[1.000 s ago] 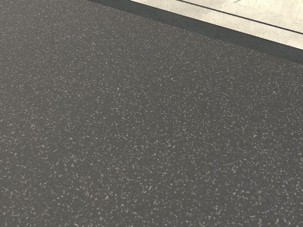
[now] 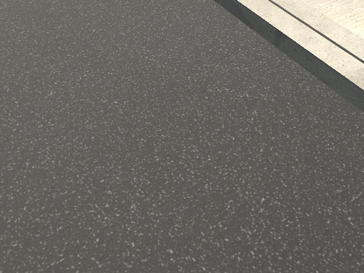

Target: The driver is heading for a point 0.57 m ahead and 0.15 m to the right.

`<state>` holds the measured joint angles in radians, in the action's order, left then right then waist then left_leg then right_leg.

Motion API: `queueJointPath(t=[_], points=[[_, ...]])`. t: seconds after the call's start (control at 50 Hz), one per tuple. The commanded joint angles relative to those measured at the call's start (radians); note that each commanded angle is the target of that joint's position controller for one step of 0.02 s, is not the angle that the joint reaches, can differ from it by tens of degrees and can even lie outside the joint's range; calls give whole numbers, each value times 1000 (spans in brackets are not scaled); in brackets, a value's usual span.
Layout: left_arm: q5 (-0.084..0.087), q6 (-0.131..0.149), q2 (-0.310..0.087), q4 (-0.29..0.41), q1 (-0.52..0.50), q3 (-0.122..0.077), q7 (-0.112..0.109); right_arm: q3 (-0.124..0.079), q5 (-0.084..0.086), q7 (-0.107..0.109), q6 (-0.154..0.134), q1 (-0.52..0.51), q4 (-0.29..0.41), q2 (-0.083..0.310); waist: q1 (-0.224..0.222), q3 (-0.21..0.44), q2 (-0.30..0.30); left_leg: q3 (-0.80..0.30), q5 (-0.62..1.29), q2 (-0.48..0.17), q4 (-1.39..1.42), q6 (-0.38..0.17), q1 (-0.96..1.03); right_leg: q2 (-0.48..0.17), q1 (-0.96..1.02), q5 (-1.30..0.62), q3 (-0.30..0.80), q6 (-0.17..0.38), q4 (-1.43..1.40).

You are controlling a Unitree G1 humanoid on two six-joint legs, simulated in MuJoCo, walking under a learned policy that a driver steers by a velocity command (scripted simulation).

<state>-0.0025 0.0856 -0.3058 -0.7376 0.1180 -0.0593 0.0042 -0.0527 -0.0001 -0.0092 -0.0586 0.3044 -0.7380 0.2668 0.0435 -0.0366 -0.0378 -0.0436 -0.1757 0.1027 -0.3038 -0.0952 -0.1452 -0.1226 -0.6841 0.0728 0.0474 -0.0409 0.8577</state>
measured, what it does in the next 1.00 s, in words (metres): walks ahead, turning right: right foot, then left foot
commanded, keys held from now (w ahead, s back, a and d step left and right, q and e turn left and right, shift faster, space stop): w+e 0.58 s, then no key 0.42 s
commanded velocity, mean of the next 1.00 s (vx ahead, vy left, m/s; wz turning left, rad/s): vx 0.39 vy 0.00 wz -0.31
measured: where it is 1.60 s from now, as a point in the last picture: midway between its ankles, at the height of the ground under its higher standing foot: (208, 250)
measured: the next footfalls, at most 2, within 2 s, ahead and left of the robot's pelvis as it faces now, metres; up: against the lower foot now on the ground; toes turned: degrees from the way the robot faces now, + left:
right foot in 0.26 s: +0.33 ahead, -0.16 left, +0.00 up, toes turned -7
left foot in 0.72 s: +0.65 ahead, -0.02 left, +0.00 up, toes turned -23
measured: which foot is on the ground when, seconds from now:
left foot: down 0.00-0.28, up 0.30-0.70, down 0.72-1.00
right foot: up 0.00-0.24, down 0.26-0.74, up 0.76-1.00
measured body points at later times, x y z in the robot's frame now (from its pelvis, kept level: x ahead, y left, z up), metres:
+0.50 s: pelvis +0.30 -0.08 +0.00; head +0.33 -0.10 +0.44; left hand +0.44 +0.17 -0.11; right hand +0.41 -0.38 -0.10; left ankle +0.41 +0.08 -0.68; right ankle +0.29 -0.15 -0.75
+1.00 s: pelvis +0.51 -0.08 -0.01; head +0.54 -0.09 +0.44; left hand +0.73 +0.12 -0.13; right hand +0.54 -0.37 -0.13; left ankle +0.61 -0.01 -0.75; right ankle +0.48 -0.23 -0.74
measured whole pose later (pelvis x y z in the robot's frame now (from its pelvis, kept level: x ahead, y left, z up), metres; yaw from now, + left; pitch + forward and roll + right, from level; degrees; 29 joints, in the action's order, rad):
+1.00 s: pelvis +0.51 -0.08 -0.01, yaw -22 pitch +1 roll +1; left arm 0.00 -0.03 -0.28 -0.72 0.21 -0.04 -0.03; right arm -0.02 -0.01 -0.02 -0.04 0.16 -0.77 0.23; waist 0.01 -0.05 -0.02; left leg 0.01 -0.14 0.03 -0.47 -0.03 -0.33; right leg -0.03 -0.37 0.29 0.07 -0.05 0.66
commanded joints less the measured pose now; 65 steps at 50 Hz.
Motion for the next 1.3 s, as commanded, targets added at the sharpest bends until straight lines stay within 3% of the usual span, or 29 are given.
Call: queueJointPath(t=[0.02, 0.1, 0.18, 0.22, 0.26, 0.28, 0.3, 0.32, 0.34, 0.36, 0.4, 0.46, 0.54, 0.6, 0.66, 0.7, 0.72, 0.74, 0.76, 0.78, 0.82, 0.86, 0.94, 0.98, 1.02, 1.06, 1.08, 1.12, 1.3], points=[[11, 7, -42, 50, -45, -1, 11, -37, 0, 10, -24, -16, 46, 161, 11, 21, 100, -76, 233, -238, 139, -119, -28, 11, 74, -214, -28, 8, -157], [25, 11, -48, 80, -129, 3, 32, -39, -1, 7, -25, 33, -4, 176, 50, -33, 85, -55, 192, -297, 148, -109, 96, 33, 21, -234, -28, 44, -265], [24, 14, -48, 113, -155, 6, 61, -46, 2, 15, -4, 49, -35, 186, 46, -37, 85, -15, 408, -348, 59, -84, 262, 73, -34, -66, -40, 96, -311], [17, 11, -77, 104, -75, -8, 64, -52, 2, 25, 6, 19, -26, 207, -4, 37, 121, 25, 767, -335, -66, -56, 285, 133, 105, 27, -99, 130, -306], [14, 3, -158, 53, 170, -52, 50, -46, 1, 40, 19, -12, -8, 205, -140, 188, 102, 92, 896, -275, -416, 1, 154, 169, 483, -30, -89, 193, -341], [7, -2, -261, 45, 302, -79, 36, -22, -17, 41, 2, 55, 32, 141, -147, 329, -69, 126, 498, -175, -795, 67, -201, -68, 873, -48, 290, 334, -329], [29, -3, -228, 39, 312, -69, 37, 3, -25, 23, -27, 87, 29, 80, -120, 425, -219, 11, -354, 5, -1055, 115, -498, -214, 1087, 71, 735, 469, -483], [31, -9, -167, 41, 300, -50, 32, -13, 8, 2, -58, 17, 47, 161, -158, 360, -123, -100, -335, -68, -1105, 94, -617, -188, 1067, 216, 678, 416, -528], [23, -13, -146, 56, 254, -45, 26, -11, 32, -7, -75, -73, 78, 167, -155, 239, -51, -82, -263, -115, -1060, 81, -645, -154, 938, 218, 550, 376, -544], [16, -15, -134, 66, 197, -40, 24, -9, 18, -5, -83, -114, 90, 156, -117, 133, 40, -64, -210, -150, -953, 79, -626, -117, 775, 137, 462, 352, -570], [3, -16, -107, 93, 133, -27, 18, -20, -13, 3, -69, -105, 93, 159, -56, 73, 23, -55, -158, -186, -832, 99, -517, -62, 592, -23, 376, 342, -615], [10, -15, -128, 97, 125, -35, 4, -12, -19, 11, -44, -81, 95, 126, -28, 57, -6, -23, -118, -189, -691, 149, -473, -29, 468, -144, 290, 351, -644], [24, -26, -158, 77, 169, -47, -15, 6, -18, 11, -45, -229, 127, 81, -83, 37, -23, -1, 178, -139, -381, 178, -376, 53, 376, -103, 194, 281, -627], [28, -41, -155, 51, 228, -47, -21, 2, -3, 1, -55, -303, 145, 93, -115, 39, -41, -8, 273, -98, -252, 173, -326, 45, 417, -80, 230, 252, -577], [21, -59, -132, 34, 259, -42, -31, -14, -13, -11, -68, -292, 141, 122, -108, 69, -65, -22, 247, -84, -176, 130, -304, 17, 547, -191, 283, 210, -440], [16, -65, -111, 45, 219, -36, -35, -23, -26, -10, -77, -204, 118, 129, -49, 107, -73, 1, 308, -89, -103, 80, -182, 45, 570, -295, 279, 164, -316], [5, -60, -75, 64, 215, -24, -33, -31, -43, -5, -83, -132, 114, 166, -19, 194, -36, -57, 539, -183, -132, 33, -1, 96, 515, -234, 248, 123, -175], [-1, -51, -28, 64, 330, -5, -30, -43, -65, 1, -76, -46, 109, 228, -31, 338, 166, -295, 879, -416, -220, -121, 335, 192, 280, 160, 182, 55, 117], [9, -48, -58, 44, 423, 0, -23, -44, -28, -6, -53, 20, 73, 197, -24, 468, 337, -532, 819, -554, -202, -244, 466, 232, 136, 641, 130, 11, 347], [21, -57, -129, 34, 389, -19, -21, -34, -3, -9, -37, 3, 82, 161, -9, 406, 214, -539, 556, -521, -150, -218, 375, 186, 82, 607, 164, -3, 429], [19, -91, -128, 62, 220, -23, -31, -3, -15, -8, -17, -126, 93, 92, -17, 191, 99, -352, 358, -415, -83, -146, 119, 128, 60, 505, 108, -22, 385], [8, -118, -77, 66, 215, -14, -37, 6, -27, -12, -8, -217, 85, 81, -76, 109, 152, -226, 317, -328, -20, -105, -104, 80, 209, 446, 65, -27, 176], [-2, -111, -27, 39, 237, 4, -37, -7, -20, -6, 2, -220, 53, 110, -77, 179, 190, -120, 468, -297, -30, -125, -135, 95, 422, 271, -2, -29, -122], [-4, -115, -33, 30, 231, 1, -32, -3, -8, -4, 11, -227, 41, 109, -87, 189, 167, -112, 306, -295, -41, -112, -150, 103, 513, 130, -18, -11, -261], [-25, -120, -44, 45, 183, 0, -30, 13, -5, -8, 15, -203, 19, 76, -86, 143, 138, -104, -22, -247, -34, -35, -219, 90, 594, 31, 7, 26, -392], [-24, -124, -143, 77, 108, -16, -39, 19, -26, -16, 14, -129, 4, 62, -6, 68, -31, -26, -244, -135, -75, 64, -256, -11, 527, 109, 116, 100, -421], [-20, -122, -100, 63, 101, -12, -34, 21, -27, -11, 19, -149, -3, 58, -23, 53, -73, 16, -183, -116, -104, 90, -162, 17, 407, 320, 102, 109, -450], [-28, -106, -51, 58, 90, 2, -29, 16, -19, -1, 26, -171, -12, 70, -34, 12, -57, 13, -107, -123, -134, 86, -131, 49, 359, 305, 82, 75, -459], [-9, -83, -44, 38, 115, 3, -36, 11, -7, 10, 29, -151, -77, 71, -42, 77, 20, 7, 131, -137, -180, 80, -75, 70, 466, -42, 49, 59, -365]])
